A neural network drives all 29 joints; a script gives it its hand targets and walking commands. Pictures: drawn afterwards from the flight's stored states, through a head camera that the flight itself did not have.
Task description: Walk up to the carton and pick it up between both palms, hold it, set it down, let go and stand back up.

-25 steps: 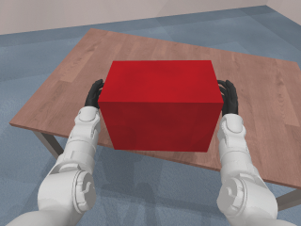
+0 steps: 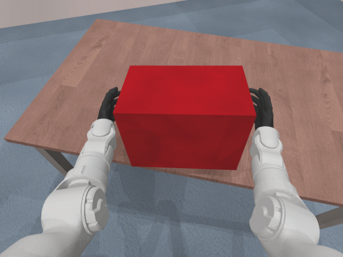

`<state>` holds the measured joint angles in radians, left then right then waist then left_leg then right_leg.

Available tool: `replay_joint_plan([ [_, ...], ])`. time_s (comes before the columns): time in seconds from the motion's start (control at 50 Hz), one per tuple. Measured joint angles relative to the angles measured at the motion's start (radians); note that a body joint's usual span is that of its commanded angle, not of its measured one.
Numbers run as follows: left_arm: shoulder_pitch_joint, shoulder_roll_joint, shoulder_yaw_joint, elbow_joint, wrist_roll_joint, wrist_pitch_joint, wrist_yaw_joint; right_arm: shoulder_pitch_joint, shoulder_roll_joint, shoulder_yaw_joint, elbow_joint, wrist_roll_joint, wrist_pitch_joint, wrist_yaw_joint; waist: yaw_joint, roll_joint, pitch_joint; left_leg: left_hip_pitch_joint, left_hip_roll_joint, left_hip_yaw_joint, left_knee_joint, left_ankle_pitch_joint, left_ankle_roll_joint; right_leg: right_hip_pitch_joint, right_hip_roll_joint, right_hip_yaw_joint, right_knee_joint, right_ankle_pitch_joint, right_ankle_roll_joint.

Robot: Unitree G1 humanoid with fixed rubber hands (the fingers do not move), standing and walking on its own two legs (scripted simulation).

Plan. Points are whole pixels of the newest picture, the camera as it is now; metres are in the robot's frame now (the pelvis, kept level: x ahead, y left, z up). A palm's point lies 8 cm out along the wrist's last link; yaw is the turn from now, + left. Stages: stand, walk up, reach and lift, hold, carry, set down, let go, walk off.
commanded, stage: set down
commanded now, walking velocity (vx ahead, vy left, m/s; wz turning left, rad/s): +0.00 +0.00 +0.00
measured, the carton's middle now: (184, 118) +0.45 -0.05 +0.02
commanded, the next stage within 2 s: none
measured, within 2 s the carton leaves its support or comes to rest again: rests again in 0.46 s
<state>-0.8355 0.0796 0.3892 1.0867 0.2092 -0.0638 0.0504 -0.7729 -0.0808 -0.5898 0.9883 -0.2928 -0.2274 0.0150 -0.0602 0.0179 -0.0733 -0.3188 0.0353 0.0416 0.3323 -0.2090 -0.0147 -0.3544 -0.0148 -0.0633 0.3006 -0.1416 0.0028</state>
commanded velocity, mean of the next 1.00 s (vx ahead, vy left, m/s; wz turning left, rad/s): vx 0.00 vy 0.00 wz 0.00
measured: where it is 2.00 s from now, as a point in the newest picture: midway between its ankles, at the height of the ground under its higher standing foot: outside the picture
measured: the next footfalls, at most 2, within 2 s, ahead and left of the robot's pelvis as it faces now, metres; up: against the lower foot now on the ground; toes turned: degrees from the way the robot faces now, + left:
none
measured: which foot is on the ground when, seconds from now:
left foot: down 0.00-1.00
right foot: down 0.00-1.00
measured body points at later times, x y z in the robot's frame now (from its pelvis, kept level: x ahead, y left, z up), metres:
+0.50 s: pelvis -0.01 +0.00 +0.00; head +0.08 +0.00 +0.44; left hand +0.45 +0.15 +0.04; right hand +0.41 -0.23 +0.05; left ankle -0.04 +0.12 -0.75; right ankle -0.01 -0.12 -0.75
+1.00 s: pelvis -0.02 +0.00 +0.00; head +0.08 +0.00 +0.44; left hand +0.45 +0.15 +0.04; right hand +0.41 -0.24 +0.04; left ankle -0.04 +0.12 -0.75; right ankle -0.01 -0.12 -0.75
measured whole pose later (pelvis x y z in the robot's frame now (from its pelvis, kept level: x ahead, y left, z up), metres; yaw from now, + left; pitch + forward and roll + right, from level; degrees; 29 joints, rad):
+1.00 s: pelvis -0.02 +0.00 +0.00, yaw +1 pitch +16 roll +0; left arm -0.93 0.13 0.44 1.28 0.19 -0.32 0.03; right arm -0.80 -0.08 -0.64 1.03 -0.33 -0.32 0.02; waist -0.07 0.02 -0.08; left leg -0.45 0.03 0.03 0.35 -0.18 -0.01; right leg -0.47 -0.02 -0.08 0.31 -0.11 0.00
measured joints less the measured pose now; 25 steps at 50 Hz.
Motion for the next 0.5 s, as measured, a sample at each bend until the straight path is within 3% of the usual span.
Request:
replay_joint_plan([
  [0.18,-0.030,0.014,0.008,0.070,-0.024,-0.081,-0.017,0.015,-0.014,0.032,0.020,0.018,-0.028,-0.016,-0.007,0.001,0.001,-0.029,-0.001,-0.008,0.003,0.003,-0.002,-0.030,-0.003,-0.010,0.014,-0.005,-0.003],
  [0.5,-0.071,0.035,-0.014,0.167,-0.046,-0.186,0.005,-0.005,-0.023,0.005,0.075,0.008,-0.080,-0.012,0.004,0.012,-0.023,-0.107,0.002,0.004,0.042,-0.001,0.006,-0.094,-0.001,-0.001,0.012,0.017,0.002],
])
